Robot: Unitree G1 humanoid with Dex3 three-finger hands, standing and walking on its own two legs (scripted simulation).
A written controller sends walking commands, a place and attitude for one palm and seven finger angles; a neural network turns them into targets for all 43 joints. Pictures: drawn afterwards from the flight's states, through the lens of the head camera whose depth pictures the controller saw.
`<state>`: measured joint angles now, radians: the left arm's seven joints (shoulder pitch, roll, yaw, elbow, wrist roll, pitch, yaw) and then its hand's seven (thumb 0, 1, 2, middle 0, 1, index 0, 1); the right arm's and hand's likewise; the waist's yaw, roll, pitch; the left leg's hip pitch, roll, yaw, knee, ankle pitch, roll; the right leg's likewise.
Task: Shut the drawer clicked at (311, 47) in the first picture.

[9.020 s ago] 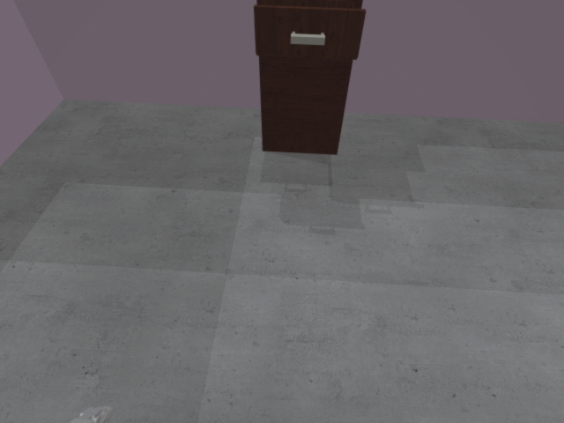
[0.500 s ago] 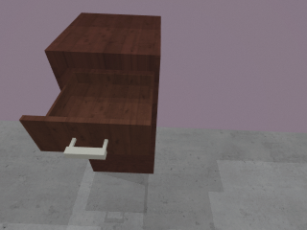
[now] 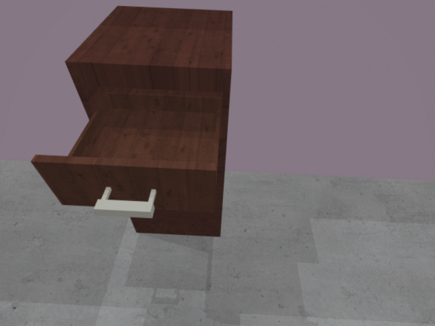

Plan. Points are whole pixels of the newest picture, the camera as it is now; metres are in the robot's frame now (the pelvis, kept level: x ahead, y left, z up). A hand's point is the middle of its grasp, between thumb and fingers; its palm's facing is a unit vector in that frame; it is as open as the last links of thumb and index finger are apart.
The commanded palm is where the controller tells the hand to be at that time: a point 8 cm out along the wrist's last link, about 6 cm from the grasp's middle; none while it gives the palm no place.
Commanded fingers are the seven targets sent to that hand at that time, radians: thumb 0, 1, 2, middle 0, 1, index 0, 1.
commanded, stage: look again from close up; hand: left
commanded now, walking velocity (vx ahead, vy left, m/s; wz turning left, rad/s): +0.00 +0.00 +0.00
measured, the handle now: (127, 200) +0.37 +0.22 -0.01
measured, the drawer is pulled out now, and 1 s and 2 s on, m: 0.28 0.28 0.28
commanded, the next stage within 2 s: shuffle to correct the standing spot in 0.42 s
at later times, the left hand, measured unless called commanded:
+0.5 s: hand out of the picture -0.01 +0.14 -0.18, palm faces +0.04 -0.99 -0.15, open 7.4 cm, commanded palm none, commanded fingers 0.00 0.90 0.90 -0.20 -0.30 -0.20 -0.30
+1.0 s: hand out of the picture +0.06 +0.17 -0.18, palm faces +0.05 -0.98 -0.17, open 7.4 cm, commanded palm none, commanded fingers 0.00 0.90 0.90 -0.20 -0.30 -0.20 -0.30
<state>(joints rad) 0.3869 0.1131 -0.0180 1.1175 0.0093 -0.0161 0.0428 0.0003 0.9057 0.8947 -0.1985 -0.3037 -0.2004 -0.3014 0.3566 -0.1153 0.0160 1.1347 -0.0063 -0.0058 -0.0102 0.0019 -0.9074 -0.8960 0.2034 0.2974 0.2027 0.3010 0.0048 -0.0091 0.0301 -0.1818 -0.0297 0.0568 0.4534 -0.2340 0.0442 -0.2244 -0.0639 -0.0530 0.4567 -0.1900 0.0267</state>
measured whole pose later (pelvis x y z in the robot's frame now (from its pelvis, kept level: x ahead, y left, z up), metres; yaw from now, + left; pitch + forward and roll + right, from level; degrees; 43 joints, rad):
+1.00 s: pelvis +0.06 +0.01 +0.00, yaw +0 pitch -2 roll +0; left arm 0.32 0.13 0.02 1.07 0.01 -0.02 0.04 0.00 0.91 0.89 -0.20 -0.30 -0.20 -0.30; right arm 0.42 -0.10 0.03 1.14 -0.02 -0.04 -0.04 0.00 -0.91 -0.90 0.20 0.30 0.20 0.30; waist -0.01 -0.01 0.05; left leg -0.10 -0.05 0.06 0.46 -0.33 0.07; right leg -0.27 -0.04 -0.07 0.59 -0.28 -0.03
